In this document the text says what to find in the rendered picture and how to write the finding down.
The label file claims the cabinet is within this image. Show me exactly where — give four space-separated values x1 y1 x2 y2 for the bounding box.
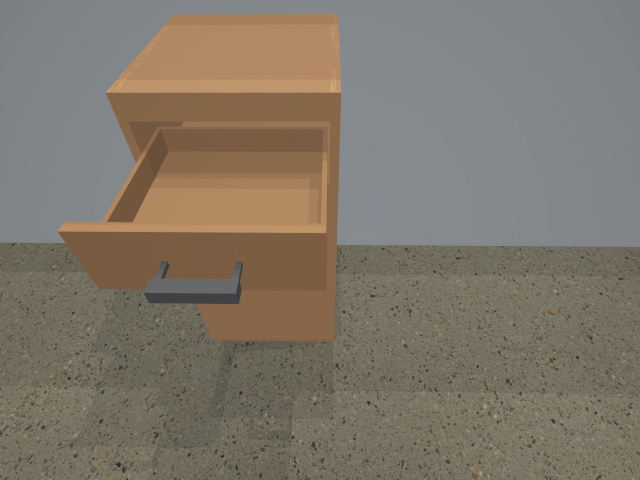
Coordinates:
106 14 341 342

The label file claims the handle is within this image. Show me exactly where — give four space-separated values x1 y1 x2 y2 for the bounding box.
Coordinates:
143 261 243 304

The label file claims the drawer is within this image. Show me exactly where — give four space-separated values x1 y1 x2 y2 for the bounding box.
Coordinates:
57 127 328 291

